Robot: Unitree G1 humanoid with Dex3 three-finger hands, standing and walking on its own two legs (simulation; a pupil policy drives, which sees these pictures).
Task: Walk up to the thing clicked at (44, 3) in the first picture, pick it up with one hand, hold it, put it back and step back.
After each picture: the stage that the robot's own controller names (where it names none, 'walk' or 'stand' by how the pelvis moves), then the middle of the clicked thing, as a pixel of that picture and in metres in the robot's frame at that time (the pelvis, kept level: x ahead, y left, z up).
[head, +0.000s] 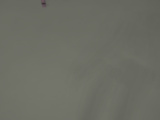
stand; (43, 3) +2.29 +0.54 -0.72
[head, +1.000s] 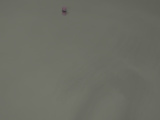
walk; (64, 10) +2.16 +0.22 -0.69
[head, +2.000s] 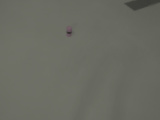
walk; (69, 31) +1.50 +0.08 -0.71
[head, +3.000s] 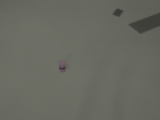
walk; (62, 66) +1.01 +0.13 -0.71
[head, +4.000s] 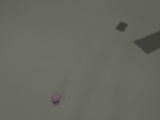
walk; (55, 99) +0.64 +0.15 -0.70
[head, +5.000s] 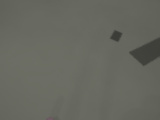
stand; out of the picture +0.45 +0.13 -0.71
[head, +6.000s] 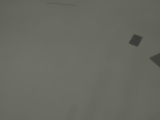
stand; out of the picture +0.40 +0.14 -0.72
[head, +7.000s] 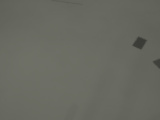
stand; out of the picture +0.39 +0.13 -0.72
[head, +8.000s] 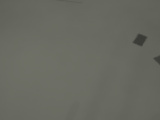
stand; out of the picture +0.40 +0.13 -0.72
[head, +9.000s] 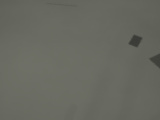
stand; out of the picture +0.40 +0.15 -0.73
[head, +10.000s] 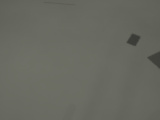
stand; out of the picture +0.39 +0.16 -0.73
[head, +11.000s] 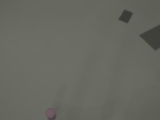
go down; (51, 114) +0.40 +0.17 -0.69
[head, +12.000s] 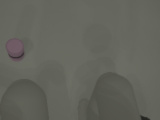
go down; (15, 50) +0.48 +0.20 -0.29
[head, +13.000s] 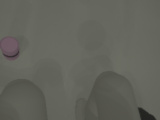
close in; (10, 49) +0.47 +0.20 -0.28
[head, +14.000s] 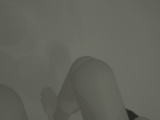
close in; out of the picture +0.46 +0.24 -0.23
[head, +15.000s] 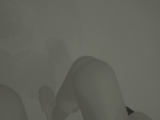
close; out of the picture +0.46 +0.24 -0.23
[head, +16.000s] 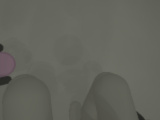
lift; (0, 65) +0.36 +0.23 -0.13
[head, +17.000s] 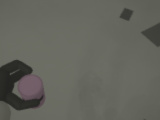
lift; (33, 92) +0.31 +0.15 +0.02
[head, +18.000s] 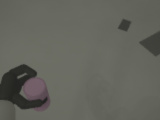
hold; (38, 95) +0.31 +0.15 +0.01
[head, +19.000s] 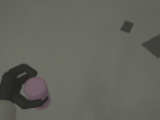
crouch; (38, 94) +0.31 +0.15 +0.01
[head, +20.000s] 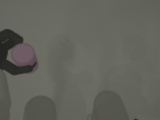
crouch; (26, 59) +0.41 +0.16 -0.08
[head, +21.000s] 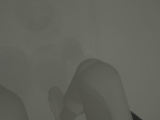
lower; out of the picture +0.45 +0.23 -0.23
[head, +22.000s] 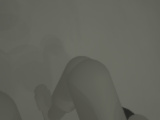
lower; out of the picture +0.46 +0.25 -0.24
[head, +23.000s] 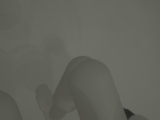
lower; out of the picture +0.46 +0.25 -0.24
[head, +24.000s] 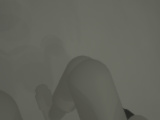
lower; out of the picture +0.46 +0.25 -0.24
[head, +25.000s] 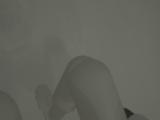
loosen; out of the picture +0.46 +0.25 -0.24
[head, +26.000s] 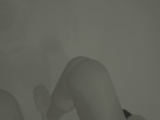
open; out of the picture +0.45 +0.23 -0.25
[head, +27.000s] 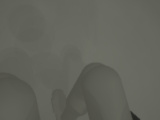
stand; out of the picture +0.46 +0.20 -0.26
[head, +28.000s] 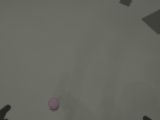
stand; (53, 104) +0.41 +0.13 -0.59
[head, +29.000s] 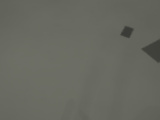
stand; out of the picture +0.40 +0.13 -0.67
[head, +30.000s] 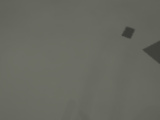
stand; out of the picture +0.39 +0.12 -0.67
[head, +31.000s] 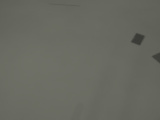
stand; out of the picture +0.42 +0.11 -0.72
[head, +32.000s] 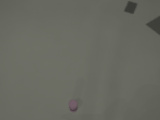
walk; (73, 106) +0.46 +0.05 -0.70
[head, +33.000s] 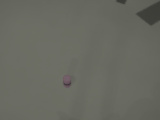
walk; (67, 81) +0.65 +0.09 -0.69
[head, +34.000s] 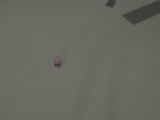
stand; (57, 62) +0.97 +0.17 -0.71
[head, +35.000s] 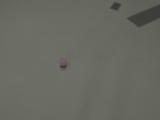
stand; (63, 64) +0.98 +0.14 -0.71
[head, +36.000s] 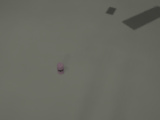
stand; (60, 68) +1.01 +0.18 -0.72
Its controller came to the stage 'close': yes
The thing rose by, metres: 0.72
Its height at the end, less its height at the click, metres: +0.00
